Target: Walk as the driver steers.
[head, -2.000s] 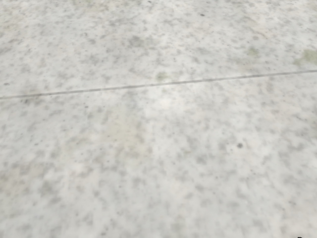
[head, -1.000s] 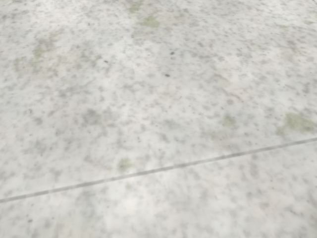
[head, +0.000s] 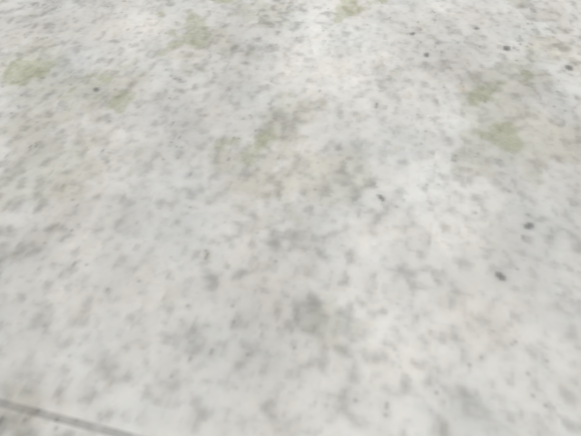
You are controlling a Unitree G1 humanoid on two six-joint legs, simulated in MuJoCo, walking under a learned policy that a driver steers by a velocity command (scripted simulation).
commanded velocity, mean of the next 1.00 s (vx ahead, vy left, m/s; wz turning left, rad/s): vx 0.47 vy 0.00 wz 0.03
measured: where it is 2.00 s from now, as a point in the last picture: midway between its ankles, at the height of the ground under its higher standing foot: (312, 352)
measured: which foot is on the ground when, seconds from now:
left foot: up 0.00-0.08, down 0.10-0.58, up 0.60-1.00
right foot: down 0.00-0.10, up 0.12-0.54, down 0.56-1.00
